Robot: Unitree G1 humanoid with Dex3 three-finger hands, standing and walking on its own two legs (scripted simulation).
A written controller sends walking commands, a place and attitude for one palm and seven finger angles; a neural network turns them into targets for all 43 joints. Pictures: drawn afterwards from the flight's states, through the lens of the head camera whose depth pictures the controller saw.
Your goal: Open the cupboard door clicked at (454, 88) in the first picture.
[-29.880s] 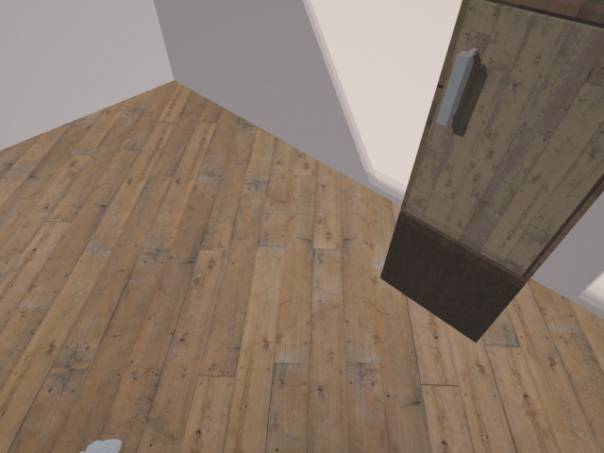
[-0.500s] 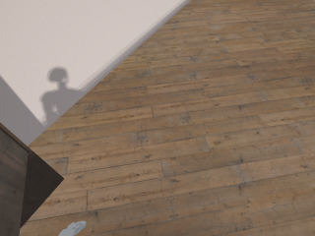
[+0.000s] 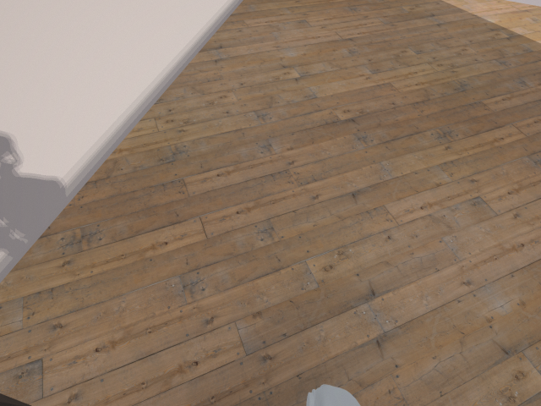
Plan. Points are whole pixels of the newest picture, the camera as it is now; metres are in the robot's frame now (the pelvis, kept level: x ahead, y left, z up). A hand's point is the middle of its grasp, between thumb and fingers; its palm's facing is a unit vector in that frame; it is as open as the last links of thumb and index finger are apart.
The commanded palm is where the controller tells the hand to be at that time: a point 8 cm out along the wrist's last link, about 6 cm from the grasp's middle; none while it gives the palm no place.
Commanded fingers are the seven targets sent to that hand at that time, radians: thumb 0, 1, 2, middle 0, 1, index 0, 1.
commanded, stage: walk to a spot facing it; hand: left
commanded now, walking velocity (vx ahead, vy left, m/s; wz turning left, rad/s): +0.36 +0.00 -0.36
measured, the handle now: out of the picture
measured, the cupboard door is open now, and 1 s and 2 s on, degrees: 48 48 48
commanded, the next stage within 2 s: turn to face it in 0.90 s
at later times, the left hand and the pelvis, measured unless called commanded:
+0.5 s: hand (215, 306) +0.30 +0.12 -0.17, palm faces -0.09 -0.97 -0.22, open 7.1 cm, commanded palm none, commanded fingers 0.00 0.90 0.90 -0.20 -0.30 -0.20 -0.30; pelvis +0.24 -0.06 +0.00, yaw -8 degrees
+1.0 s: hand (254, 187) +0.61 +0.08 -0.17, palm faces -0.25 -0.95 -0.21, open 7.3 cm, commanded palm none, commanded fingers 0.00 0.90 0.90 -0.20 -0.30 -0.20 -0.30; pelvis +0.49 -0.09 +0.00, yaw -15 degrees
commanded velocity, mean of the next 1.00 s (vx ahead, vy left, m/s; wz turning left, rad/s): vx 0.34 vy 0.00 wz -0.19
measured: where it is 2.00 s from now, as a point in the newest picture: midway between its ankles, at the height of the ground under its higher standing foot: (318, 276)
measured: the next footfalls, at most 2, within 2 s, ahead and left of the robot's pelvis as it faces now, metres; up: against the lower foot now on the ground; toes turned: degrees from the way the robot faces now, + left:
right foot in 0.22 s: +0.20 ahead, -0.14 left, +0.00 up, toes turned -12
left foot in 0.64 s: +0.48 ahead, +0.04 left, +0.00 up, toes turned -1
